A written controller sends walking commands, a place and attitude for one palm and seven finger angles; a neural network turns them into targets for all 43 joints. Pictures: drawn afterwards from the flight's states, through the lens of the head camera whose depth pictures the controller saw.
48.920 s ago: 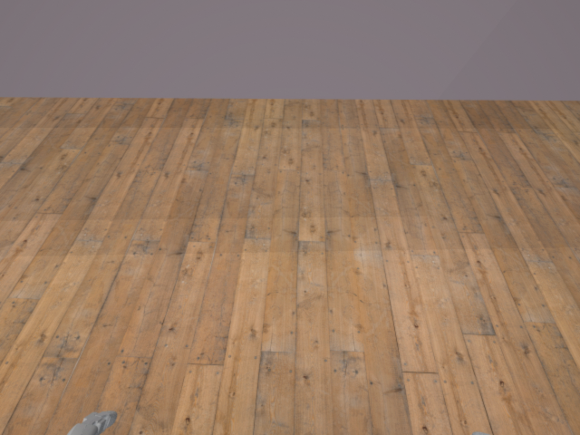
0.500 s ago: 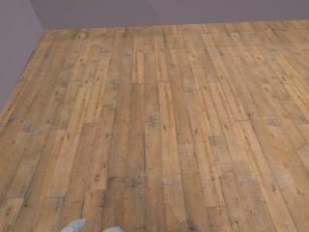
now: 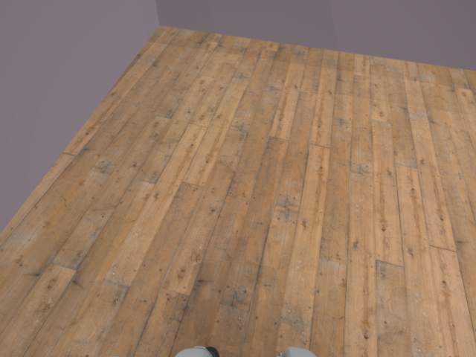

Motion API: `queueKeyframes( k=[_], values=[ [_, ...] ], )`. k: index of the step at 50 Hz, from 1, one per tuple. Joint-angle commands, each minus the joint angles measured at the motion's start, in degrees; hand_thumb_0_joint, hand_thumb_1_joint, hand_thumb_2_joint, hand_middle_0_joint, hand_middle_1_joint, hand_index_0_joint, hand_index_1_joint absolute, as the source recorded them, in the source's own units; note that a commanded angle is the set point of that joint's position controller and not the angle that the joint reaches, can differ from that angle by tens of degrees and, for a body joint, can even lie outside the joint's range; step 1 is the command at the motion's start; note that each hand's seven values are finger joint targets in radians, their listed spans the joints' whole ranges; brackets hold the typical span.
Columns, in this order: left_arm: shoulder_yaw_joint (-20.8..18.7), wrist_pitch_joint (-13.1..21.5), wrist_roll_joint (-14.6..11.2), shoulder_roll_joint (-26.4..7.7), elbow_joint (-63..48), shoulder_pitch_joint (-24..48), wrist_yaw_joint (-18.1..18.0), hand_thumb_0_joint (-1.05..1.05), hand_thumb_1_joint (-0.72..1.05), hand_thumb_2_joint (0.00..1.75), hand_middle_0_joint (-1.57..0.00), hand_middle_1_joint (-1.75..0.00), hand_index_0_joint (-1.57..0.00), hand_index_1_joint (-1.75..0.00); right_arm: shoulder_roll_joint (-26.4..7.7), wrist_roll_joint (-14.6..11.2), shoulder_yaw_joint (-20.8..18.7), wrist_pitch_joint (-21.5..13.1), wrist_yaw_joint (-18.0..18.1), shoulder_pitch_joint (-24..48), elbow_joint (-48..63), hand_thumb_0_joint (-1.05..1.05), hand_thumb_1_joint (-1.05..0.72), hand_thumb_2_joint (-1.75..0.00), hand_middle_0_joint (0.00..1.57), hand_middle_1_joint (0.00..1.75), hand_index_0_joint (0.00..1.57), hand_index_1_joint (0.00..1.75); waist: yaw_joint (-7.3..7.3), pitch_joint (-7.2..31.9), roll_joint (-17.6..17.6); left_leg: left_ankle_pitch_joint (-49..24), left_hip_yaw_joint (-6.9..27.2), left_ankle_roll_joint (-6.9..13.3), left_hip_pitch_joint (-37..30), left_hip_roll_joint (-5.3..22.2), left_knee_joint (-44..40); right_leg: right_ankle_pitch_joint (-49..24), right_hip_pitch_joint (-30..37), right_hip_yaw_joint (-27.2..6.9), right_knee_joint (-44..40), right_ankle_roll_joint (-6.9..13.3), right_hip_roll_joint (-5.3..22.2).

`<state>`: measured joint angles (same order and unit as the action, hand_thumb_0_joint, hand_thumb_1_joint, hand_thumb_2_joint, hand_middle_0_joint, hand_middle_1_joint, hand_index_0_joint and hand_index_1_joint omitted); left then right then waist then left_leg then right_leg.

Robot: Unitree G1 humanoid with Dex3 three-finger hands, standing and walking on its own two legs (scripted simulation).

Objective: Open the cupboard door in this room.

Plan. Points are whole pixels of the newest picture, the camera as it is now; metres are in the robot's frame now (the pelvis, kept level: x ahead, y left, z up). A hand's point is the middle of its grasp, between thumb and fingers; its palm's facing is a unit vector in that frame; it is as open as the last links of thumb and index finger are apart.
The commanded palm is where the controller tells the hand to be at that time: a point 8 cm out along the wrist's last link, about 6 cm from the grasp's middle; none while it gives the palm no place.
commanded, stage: turn to face it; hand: left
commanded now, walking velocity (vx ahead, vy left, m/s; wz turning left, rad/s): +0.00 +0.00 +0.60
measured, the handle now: out of the picture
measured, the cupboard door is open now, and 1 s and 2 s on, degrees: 46 46 46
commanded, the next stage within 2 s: none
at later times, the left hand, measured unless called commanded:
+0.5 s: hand out of the picture -0.01 +0.15 -0.18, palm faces +0.36 -0.91 -0.21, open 7.4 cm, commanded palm none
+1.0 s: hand out of the picture -0.02 +0.12 -0.15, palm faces +0.59 -0.76 -0.27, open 7.4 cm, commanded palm none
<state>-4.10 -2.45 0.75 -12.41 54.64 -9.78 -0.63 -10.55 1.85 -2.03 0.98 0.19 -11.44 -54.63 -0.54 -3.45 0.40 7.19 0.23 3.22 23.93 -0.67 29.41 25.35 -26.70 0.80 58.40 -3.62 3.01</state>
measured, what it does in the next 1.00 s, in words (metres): steps on the spot, turning left: right foot, then left foot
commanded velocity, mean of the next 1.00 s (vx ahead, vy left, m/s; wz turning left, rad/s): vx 0.00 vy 0.00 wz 0.60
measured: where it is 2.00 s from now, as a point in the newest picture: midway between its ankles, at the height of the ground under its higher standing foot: outside the picture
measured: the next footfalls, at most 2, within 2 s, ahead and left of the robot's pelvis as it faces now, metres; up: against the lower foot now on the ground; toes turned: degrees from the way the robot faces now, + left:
right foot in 0.18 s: +0.05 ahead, -0.18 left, +0.00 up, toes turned +5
left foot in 0.50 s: +0.04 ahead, +0.09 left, +0.00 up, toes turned +25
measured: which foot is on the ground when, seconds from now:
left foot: down 0.00-0.16, up 0.18-0.48, down 0.50-0.82, up 0.84-1.00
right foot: up 0.00-0.16, down 0.18-0.50, up 0.52-0.80, down 0.82-1.00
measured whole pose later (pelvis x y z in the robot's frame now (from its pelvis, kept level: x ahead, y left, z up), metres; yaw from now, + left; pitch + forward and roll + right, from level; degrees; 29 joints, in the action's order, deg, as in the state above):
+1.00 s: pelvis +0.04 -0.08 +0.01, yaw +38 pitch +0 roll +2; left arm -2.5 -1.5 1.3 -11.4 50.1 -12.6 -1.1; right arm -14.1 1.2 -5.0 4.8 -2.1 -9.2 -52.4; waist -1.2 -4.9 0.0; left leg 24.8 -1.6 -3.4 28.5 0.3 60.0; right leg 16.5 -14.2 7.7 30.6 -0.5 6.6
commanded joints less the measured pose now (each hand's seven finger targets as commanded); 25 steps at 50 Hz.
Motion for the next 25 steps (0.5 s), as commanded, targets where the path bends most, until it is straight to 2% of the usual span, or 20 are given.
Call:
queueKeyframes(
  k=[1, 3, 4, 6, 7, 8, 9, 10, 11, 12, 13, 14, 16, 18, 19, 21, 22, 23, 24, 25],
  values=[
    [-0.8, 0.8, 0.3, -3.1, -4.6, -1.8, -0.3, 0.00, 0.90, 0.90, -0.20, -0.30, -0.20, -0.30, -12.8, -0.1, -4.3, 0.2, 0.6, -2.7, 3.5, 0.00, -0.90, -0.90, 0.20, 0.30, 0.20, 0.30, -1.03, 8.3, 7.4, 12.4, 19.2, 5.1, -7.6, 13.2, -14.2, 0.4, 2.4, 0.7, -8.3, 0.3, -1.5],
    [-0.9, 0.8, 0.1, -3.3, -4.7, -2.9, -0.5, 0.00, 0.90, 0.90, -0.20, -0.30, -0.20, -0.30, -13.2, 0.0, -4.8, 0.7, 0.3, -1.6, 4.0, 0.00, -0.90, -0.90, 0.20, 0.30, 0.20, 0.30, -0.83, 7.7, 9.3, 13.5, 20.2, 4.4, -5.6, 12.1, -14.5, 0.6, 6.4, 1.5, -14.0, 0.8, -2.9],
    [-1.0, 0.9, 0.1, -3.7, -4.4, -4.6, -0.5, 0.00, 0.90, 0.90, -0.20, -0.30, -0.20, -0.30, -13.5, 0.0, -5.1, 0.9, 0.2, -0.5, 4.4, 0.00, -0.90, -0.90, 0.20, 0.30, 0.20, 0.30, -0.03, 7.4, 10.5, 13.7, 20.2, 3.9, -4.2, 11.4, -14.1, -0.4, 9.0, 1.8, -17.5, 1.0, -3.4],
    [-1.5, 1.0, -0.1, -4.8, -3.3, -9.6, -0.7, 0.00, 0.90, 0.90, -0.20, -0.30, -0.20, -0.30, -12.8, -0.3, -5.4, 1.4, 0.1, 2.1, 5.5, 0.00, -0.90, -0.90, 0.20, 0.30, 0.20, 0.30, 2.31, 7.0, 9.2, 15.3, 19.0, 1.2, 1.4, 8.0, -12.5, -5.4, 18.8, 2.9, -30.3, 1.8, -4.0],
    [-2.2, 1.4, 0.4, -7.6, -3.1, -12.1, -1.0, 0.00, 0.90, 0.90, -0.20, -0.30, -0.20, -0.30, -10.8, -0.7, -5.4, 1.8, -0.1, 3.1, 6.4, 0.00, -0.90, -0.90, 0.20, 0.30, 0.20, 0.30, 3.50, 6.1, 2.9, 18.4, 15.4, -1.6, 8.2, 3.9, -5.7, -2.1, 24.2, -2.5, -39.1, 3.7, 1.4],
    [-3.4, 1.7, 1.5, -13.2, -4.0, -12.1, -1.6, 0.00, 0.90, 0.90, -0.20, -0.30, -0.20, -0.30, -6.3, -1.1, -4.8, 1.8, -0.3, 3.2, 7.7, 0.00, -0.90, -0.90, 0.20, 0.30, 0.20, 0.30, 4.32, 4.6, -15.2, 23.0, 4.4, -5.6, 17.8, -3.8, 11.3, 8.8, 25.6, -20.9, -48.8, 9.2, 17.4],
    [-2.6, 1.6, 1.1, -14.4, -6.2, -6.5, -1.7, 0.00, 0.90, 0.90, -0.20, -0.30, -0.20, -0.30, -8.3, -0.7, -5.0, 1.4, -0.7, 5.0, 8.3, 0.00, -0.90, -0.90, 0.20, 0.30, 0.20, 0.30, 3.49, 1.3, -17.3, 24.5, 1.8, -5.6, 16.0, -1.9, 26.0, 7.4, 15.1, -24.5, -51.7, 12.6, 26.3],
    [-1.8, 1.7, 0.8, -12.1, -7.8, -0.1, -1.7, 0.00, 0.90, 0.90, -0.20, -0.30, -0.20, -0.30, -8.5, -0.4, -5.0, 1.5, -1.2, 3.2, 8.1, 0.00, -0.90, -0.90, 0.20, 0.30, 0.20, 0.30, -0.36, 0.4, -11.6, 21.2, 2.9, -4.8, 13.0, 0.2, 32.6, 1.0, 10.5, -18.0, -49.5, 12.8, 23.3],
    [-1.8, 2.3, 0.7, -10.5, -8.1, 1.1, -1.5, 0.00, 0.90, 0.90, -0.20, -0.30, -0.20, -0.30, -7.3, -0.2, -4.7, 1.9, -1.5, 2.1, 7.0, 0.00, -0.90, -0.90, 0.20, 0.30, 0.20, 0.30, -0.90, 1.4, -11.2, 18.2, 1.7, -5.4, 11.9, 0.8, 36.5, -4.9, 10.4, -14.1, -46.4, 12.0, 19.0],
    [-1.2, 2.8, 0.6, -8.6, -7.8, 1.3, -1.4, 0.00, 0.90, 0.90, -0.20, -0.30, -0.20, -0.30, -7.3, -0.3, -4.5, 2.0, -1.7, 2.1, 6.0, 0.00, -0.90, -0.90, 0.20, 0.30, 0.20, 0.30, -1.46, 0.9, -12.0, 16.3, 0.7, -6.2, 12.5, 2.1, 38.0, -16.2, 12.9, -8.3, -42.9, 10.8, 15.9],
    [-0.8, 3.1, 0.5, -8.0, -7.3, 0.4, -1.3, 0.00, 0.90, 0.90, -0.20, -0.30, -0.20, -0.30, -7.0, -0.6, -4.2, 1.9, -1.8, 2.1, 6.2, 0.00, -0.90, -0.90, 0.20, 0.30, 0.20, 0.30, -1.19, 1.1, -13.3, 16.2, -0.6, -6.8, 12.7, 2.6, 36.3, -26.5, 15.8, -3.7, -40.5, 10.4, 15.2],
    [-0.7, 3.1, 0.6, -8.1, -6.7, -1.4, -1.3, 0.00, 0.90, 0.90, -0.20, -0.30, -0.20, -0.30, -6.2, -0.9, -3.8, 1.8, -2.0, 3.0, 6.7, 0.00, -0.90, -0.90, 0.20, 0.30, 0.20, 0.30, -0.34, 1.9, -13.5, 16.7, -2.1, -7.0, 11.7, 2.4, 32.2, -34.3, 18.6, -1.1, -38.7, 9.8, 14.6],
    [-1.1, 3.3, 0.8, -9.5, -5.4, -6.0, -1.4, 0.00, 0.90, 0.90, -0.20, -0.30, -0.20, -0.30, -5.3, -1.1, -3.0, 1.4, -2.0, 6.3, 7.4, 0.00, -0.90, -0.90, 0.20, 0.30, 0.20, 0.30, 2.15, 3.7, -11.3, 17.9, -4.8, -7.2, 9.3, 2.2, 22.3, -46.0, 24.8, 0.8, -34.4, 9.5, 15.2],
    [-1.4, 3.1, 0.9, -11.2, -4.1, -9.4, -1.3, 0.00, 0.90, 0.90, -0.20, -0.30, -0.20, -0.30, -4.6, -1.2, -2.2, 1.1, -2.0, 8.4, 7.9, 0.00, -0.90, -0.90, 0.20, 0.30, 0.20, 0.30, 3.86, 5.0, -11.3, 17.9, -7.1, -6.8, 6.2, 0.9, 15.1, -51.7, 27.5, 1.0, -31.3, 9.3, 15.8],
    [-1.5, 3.1, 1.0, -11.8, -3.7, -10.0, -1.1, 0.00, 0.90, 0.90, -0.20, -0.30, -0.20, -0.30, -4.7, -1.3, -2.1, 0.9, -2.1, 9.0, 8.3, 0.00, -0.90, -0.90, 0.20, 0.30, 0.20, 0.30, 4.24, 4.6, -12.6, 18.1, -7.9, -6.4, 5.0, 0.2, 12.6, -53.7, 27.9, 1.4, -30.2, 9.0, 15.9],
    [-1.9, 3.0, 0.8, -12.8, -4.1, -9.0, -0.9, 0.00, 0.90, 0.90, -0.20, -0.30, -0.20, -0.30, -5.9, -1.2, -2.2, 0.9, -1.8, 6.6, 7.9, 0.00, -0.90, -0.90, 0.20, 0.30, 0.20, 0.30, 2.65, 5.4, -12.7, 14.2, -8.7, -5.7, -0.9, -0.4, 7.0, -54.0, 25.3, 3.2, -27.2, 7.8, 16.2],
    [-1.9, 2.9, 0.5, -13.1, -4.4, -7.7, -0.7, 0.00, 0.90, 0.90, -0.20, -0.30, -0.20, -0.30, -6.9, -1.1, -2.4, 0.8, -1.6, 4.3, 7.3, 0.00, -0.90, -0.90, 0.20, 0.30, 0.20, 0.30, 1.05, 6.5, -12.2, 9.6, -8.9, -5.3, -5.8, -0.9, 3.2, -52.2, 22.9, 5.1, -24.3, 6.3, 15.5],
    [-2.0, 2.8, 0.1, -12.6, -5.0, -6.1, -0.6, 0.00, 0.90, 0.90, -0.20, -0.30, -0.20, -0.30, -8.9, -0.9, -2.9, 0.6, -1.5, 0.2, 6.2, 0.00, -0.90, -0.90, 0.20, 0.30, 0.20, 0.30, -1.62, 8.1, -9.0, 1.7, -7.2, -4.3, -13.9, 0.5, -2.3, -46.7, 17.8, 6.9, -18.1, 4.3, 15.2],
    [-1.5, 2.5, -0.1, -10.0, -6.4, -5.8, -0.3, 0.00, 0.90, 0.90, -0.20, -0.30, -0.20, -0.30, -14.0, -0.5, -4.3, 0.2, -1.3, -3.1, 5.7, 0.00, -0.90, -0.90, 0.20, 0.30, 0.20, 0.30, -3.18, 11.3, 3.2, -12.1, 6.1, -0.1, -24.4, 11.0, -4.1, -27.0, 5.9, 9.3, -7.4, 0.9, 10.4],
    [-0.2, 2.2, -0.4, -6.0, -9.0, -2.9, -0.2, 0.00, 0.90, 0.90, -0.20, -0.30, -0.20, -0.30, -19.7, -0.7, -5.7, 0.1, -0.7, -7.7, 5.1, 0.00, -0.90, -0.90, 0.20, 0.30, 0.20, 0.30, -5.80, 12.5, 18.1, -37.4, 25.0, 9.3, -28.6, 24.8, -5.9, 12.6, -6.6, 7.4, 5.3, -2.2, 3.4]
  ],
)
